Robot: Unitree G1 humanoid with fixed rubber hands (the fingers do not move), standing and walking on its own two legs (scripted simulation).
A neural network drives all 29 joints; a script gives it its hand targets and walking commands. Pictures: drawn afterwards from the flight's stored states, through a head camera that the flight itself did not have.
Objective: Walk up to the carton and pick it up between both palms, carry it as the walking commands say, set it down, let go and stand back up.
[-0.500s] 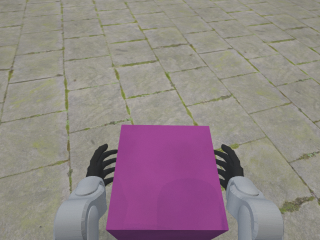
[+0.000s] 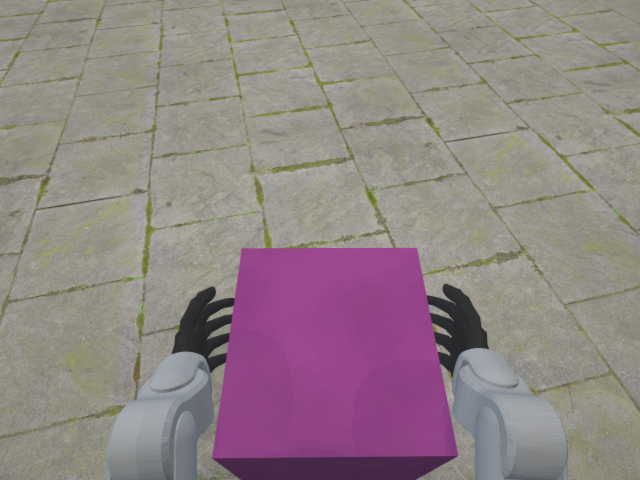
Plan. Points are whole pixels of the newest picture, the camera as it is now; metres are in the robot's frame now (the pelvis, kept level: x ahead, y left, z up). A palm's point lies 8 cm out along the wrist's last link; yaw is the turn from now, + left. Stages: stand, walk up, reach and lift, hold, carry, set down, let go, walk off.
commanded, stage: carry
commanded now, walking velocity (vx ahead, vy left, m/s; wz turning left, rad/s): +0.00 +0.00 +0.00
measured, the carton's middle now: (328, 376) +0.25 +0.01 +0.00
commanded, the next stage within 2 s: none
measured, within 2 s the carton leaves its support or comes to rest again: neither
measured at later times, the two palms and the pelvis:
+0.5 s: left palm (207, 226) +0.43 +0.17 +0.08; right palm (421, 231) +0.41 -0.12 +0.08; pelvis +0.17 +0.04 -0.01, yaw -3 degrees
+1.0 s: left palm (201, 303) +0.31 +0.16 +0.07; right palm (445, 310) +0.30 -0.13 +0.07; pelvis +0.07 +0.03 -0.02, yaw -3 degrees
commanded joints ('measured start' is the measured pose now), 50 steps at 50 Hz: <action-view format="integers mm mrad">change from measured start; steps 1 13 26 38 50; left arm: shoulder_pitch -368 -337 -365 -396 -447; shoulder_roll -866 -737 -846 -837 -864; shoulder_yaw -634 -623 -655 -626 -619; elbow -137 -131 -142 -107 -127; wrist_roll -296 -252 -299 -275 -277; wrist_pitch -33 35 13 22 -4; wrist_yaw -157 -118 -130 -125 -139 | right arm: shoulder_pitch -339 -295 -323 -397 -414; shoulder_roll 890 745 814 830 893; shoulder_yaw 647 593 603 608 615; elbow -112 -81 -142 -89 -82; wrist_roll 261 253 249 275 291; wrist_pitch -51 12 -9 11 -24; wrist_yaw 114 107 115 126 117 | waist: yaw -8 -28 -23 -10 -27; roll -160 155 -33 64 -151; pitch -279 -363 -391 -276 -310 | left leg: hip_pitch -24 595 276 82 18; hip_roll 4 213 115 182 -68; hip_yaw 18 -130 -2 -124 1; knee -170 -569 -549 -760 -46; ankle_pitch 39 1508 619 51 -199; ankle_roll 0 131 47 67 -19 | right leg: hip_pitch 275 -45 24 -114 -17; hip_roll -263 -54 -177 -100 -270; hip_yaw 160 82 258 206 297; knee -110 320 192 274 -3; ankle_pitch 553 -44 379 -211 318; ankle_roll -46 118 100 58 -5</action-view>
